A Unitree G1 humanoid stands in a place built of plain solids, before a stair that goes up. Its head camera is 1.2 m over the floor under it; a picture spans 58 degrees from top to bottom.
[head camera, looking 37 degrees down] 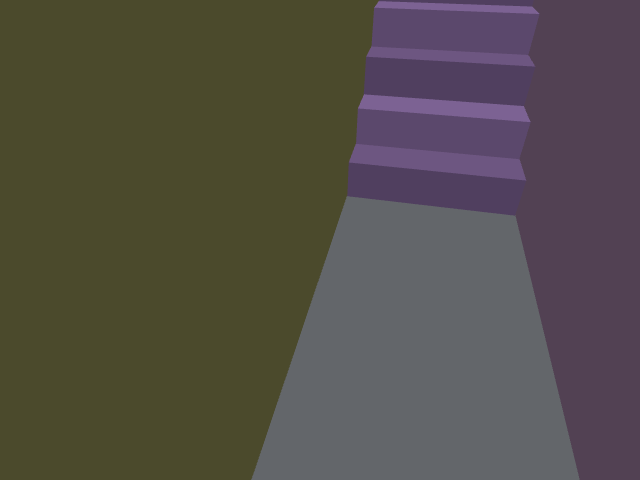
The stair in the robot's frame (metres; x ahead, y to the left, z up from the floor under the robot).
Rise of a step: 0.20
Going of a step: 0.23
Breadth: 0.85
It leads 13 degrees to the right of straight ahead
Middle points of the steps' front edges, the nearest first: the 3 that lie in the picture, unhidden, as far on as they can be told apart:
1.89 -0.56 0.20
2.11 -0.61 0.40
2.33 -0.66 0.59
